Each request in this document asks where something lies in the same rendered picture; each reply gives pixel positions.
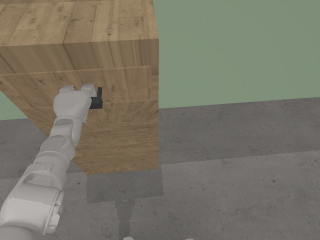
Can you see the left robot hand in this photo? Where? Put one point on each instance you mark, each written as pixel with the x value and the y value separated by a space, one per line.
pixel 76 103

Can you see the handle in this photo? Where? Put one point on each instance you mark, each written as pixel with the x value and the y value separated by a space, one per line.
pixel 97 102

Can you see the robot left forearm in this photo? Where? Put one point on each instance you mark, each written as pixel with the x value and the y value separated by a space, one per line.
pixel 51 163

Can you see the left robot upper arm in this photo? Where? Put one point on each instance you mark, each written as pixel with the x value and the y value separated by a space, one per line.
pixel 33 211

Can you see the drawer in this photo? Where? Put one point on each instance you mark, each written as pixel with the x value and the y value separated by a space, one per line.
pixel 119 84

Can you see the cabinet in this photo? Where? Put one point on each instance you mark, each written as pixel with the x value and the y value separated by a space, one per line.
pixel 64 35

